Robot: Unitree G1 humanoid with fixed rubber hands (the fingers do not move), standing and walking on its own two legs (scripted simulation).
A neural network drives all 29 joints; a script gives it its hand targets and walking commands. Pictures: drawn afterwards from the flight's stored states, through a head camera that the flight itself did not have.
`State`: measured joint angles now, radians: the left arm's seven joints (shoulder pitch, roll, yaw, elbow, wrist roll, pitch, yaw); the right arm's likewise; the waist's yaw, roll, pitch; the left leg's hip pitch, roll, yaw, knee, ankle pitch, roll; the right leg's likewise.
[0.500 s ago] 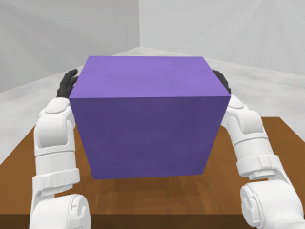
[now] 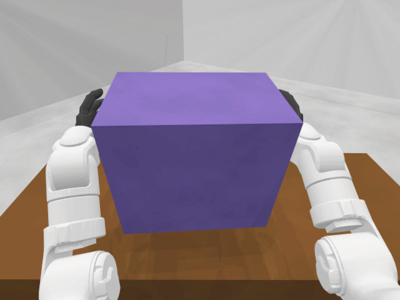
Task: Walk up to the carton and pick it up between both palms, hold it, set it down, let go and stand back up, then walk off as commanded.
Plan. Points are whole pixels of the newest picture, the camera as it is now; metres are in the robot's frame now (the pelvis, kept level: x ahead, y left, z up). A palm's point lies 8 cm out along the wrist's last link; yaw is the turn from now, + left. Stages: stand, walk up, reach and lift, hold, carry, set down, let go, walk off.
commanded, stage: hold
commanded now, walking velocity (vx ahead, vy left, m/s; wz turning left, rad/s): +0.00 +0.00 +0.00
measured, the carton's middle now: (195, 153) +0.35 +0.00 +0.21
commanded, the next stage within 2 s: none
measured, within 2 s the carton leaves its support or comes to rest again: neither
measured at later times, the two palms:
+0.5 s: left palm (89, 133) +0.35 +0.18 +0.26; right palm (291, 129) +0.36 -0.19 +0.25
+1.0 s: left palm (88, 132) +0.35 +0.18 +0.26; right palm (291, 129) +0.36 -0.19 +0.25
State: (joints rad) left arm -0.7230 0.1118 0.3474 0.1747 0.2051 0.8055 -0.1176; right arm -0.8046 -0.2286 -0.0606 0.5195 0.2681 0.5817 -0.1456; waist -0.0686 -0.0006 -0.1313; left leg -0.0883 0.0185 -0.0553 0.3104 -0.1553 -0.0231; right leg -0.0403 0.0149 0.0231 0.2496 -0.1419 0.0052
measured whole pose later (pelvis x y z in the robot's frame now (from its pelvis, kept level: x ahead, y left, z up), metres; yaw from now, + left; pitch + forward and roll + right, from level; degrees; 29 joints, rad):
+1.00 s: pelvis +0.00 +0.00 +0.00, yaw +0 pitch -4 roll -1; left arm -0.71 0.11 0.34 0.16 0.20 0.80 -0.12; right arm -0.79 -0.23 -0.05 0.51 0.27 0.58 -0.15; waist -0.07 0.00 -0.13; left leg -0.09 0.02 -0.06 0.31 -0.16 -0.02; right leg -0.03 0.02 0.02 0.25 -0.14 0.00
